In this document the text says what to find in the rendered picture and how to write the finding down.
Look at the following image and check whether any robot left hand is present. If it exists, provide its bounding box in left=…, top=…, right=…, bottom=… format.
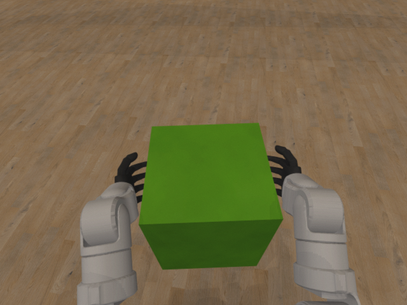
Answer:
left=114, top=152, right=147, bottom=203

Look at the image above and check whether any robot left forearm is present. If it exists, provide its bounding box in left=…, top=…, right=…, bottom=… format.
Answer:
left=77, top=182, right=139, bottom=305

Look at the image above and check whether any robot right hand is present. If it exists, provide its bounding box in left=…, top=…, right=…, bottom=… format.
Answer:
left=267, top=146, right=301, bottom=197

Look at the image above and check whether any robot right forearm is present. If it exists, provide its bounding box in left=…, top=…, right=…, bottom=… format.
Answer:
left=282, top=173, right=361, bottom=305

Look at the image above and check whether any carton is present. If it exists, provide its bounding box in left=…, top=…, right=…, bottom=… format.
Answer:
left=139, top=123, right=283, bottom=269

